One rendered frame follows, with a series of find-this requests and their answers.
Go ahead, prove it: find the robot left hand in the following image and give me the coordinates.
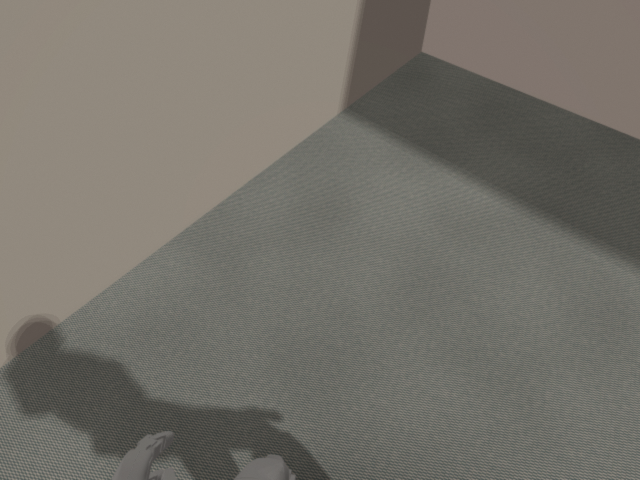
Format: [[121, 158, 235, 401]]
[[112, 431, 176, 480]]

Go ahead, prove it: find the left robot shin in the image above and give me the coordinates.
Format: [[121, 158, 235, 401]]
[[266, 454, 285, 463]]

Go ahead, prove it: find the left robot thigh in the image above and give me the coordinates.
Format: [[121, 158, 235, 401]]
[[234, 458, 296, 480]]

